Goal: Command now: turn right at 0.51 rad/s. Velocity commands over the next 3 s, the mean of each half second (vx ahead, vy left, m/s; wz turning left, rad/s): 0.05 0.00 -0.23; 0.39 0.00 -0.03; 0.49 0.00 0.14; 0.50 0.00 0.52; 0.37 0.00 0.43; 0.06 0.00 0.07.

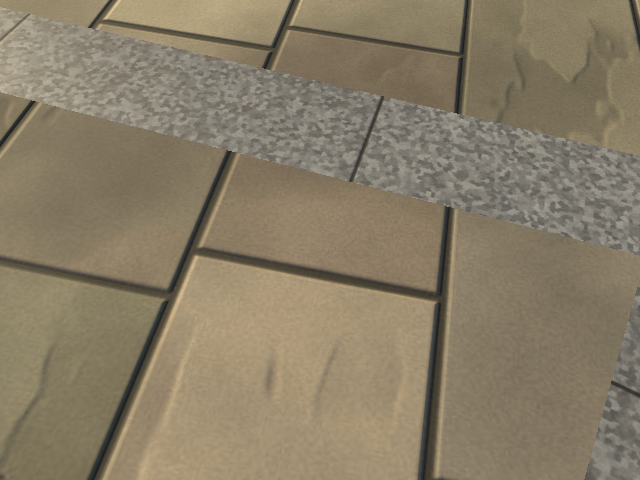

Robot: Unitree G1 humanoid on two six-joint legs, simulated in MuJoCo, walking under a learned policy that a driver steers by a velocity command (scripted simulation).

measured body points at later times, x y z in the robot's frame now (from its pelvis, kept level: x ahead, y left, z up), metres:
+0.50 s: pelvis +0.00 -0.04 +0.00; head +0.01 -0.05 +0.45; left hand +0.18 +0.19 -0.10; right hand +0.10 -0.33 -0.12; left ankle -0.01 +0.09 -0.72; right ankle -0.01 -0.15 -0.74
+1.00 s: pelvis +0.19 -0.09 -0.03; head +0.23 -0.10 +0.42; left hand +0.45 +0.11 -0.09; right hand +0.12 -0.37 -0.15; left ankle +0.00 +0.07 -0.73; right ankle +0.30 -0.21 -0.75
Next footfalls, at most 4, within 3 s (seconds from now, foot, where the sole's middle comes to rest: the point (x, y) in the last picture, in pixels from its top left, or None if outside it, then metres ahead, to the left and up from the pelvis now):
0.16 right None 0.03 -0.15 -0.78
0.56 left None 0.03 0.07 -0.78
0.98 right None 0.34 -0.22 -0.78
1.54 left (317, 379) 0.67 0.00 -0.78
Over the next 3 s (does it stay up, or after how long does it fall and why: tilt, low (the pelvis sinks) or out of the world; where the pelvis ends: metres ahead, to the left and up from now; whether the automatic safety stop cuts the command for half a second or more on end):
stays up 1.05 0.03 -0.01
